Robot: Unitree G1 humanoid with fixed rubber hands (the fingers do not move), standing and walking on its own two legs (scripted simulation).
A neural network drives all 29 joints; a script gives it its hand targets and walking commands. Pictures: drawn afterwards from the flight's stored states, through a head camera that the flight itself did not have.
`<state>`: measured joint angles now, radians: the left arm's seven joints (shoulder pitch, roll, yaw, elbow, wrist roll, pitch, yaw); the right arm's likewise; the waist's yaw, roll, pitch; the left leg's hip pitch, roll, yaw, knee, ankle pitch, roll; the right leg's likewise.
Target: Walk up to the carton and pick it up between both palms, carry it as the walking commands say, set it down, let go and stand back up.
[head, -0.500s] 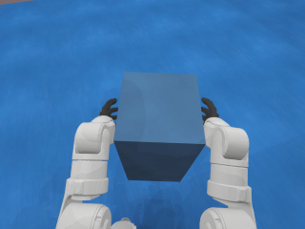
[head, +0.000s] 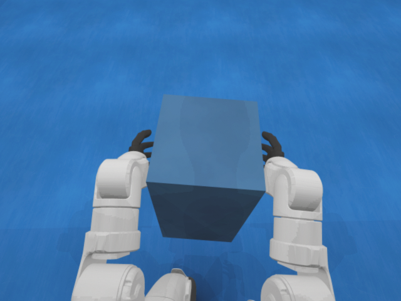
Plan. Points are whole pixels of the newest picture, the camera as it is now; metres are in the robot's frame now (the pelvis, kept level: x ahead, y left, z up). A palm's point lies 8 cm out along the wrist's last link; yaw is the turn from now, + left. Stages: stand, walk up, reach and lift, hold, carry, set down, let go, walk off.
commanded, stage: carry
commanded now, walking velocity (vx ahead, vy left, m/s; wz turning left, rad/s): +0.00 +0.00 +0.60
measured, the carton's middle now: (202, 179) +0.35 +0.02 +0.03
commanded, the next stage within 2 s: none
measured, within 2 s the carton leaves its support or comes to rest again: neither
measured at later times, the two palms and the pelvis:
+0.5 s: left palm (2, 265) +0.17 +0.30 +0.09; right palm (176, 220) +0.24 +0.06 +0.08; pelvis -0.14 +0.05 +0.00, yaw +18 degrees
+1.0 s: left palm out of the picture -0.06 +0.40 +0.09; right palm out of the picture +0.08 +0.19 +0.09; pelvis -0.27 +0.06 -0.01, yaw +34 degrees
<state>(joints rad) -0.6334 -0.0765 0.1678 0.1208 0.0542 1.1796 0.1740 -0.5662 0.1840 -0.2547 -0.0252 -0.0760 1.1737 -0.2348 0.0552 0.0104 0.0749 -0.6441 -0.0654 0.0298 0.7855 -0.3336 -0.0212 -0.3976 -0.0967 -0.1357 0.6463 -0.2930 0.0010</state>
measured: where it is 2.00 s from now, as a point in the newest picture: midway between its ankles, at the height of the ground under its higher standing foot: outside the picture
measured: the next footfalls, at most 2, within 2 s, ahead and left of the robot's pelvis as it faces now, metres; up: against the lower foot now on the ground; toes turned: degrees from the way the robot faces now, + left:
left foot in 0.12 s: +0.06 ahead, +0.15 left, +0.00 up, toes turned +8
right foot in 0.46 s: -0.04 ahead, -0.05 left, +0.00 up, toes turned +11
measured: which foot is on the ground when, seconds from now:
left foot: up 0.00-0.10, down 0.12-0.48, up 0.50-0.66, down 0.68-1.00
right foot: down 0.00-0.16, up 0.18-0.44, down 0.46-0.72, up 0.74-0.98, down 1.00-1.00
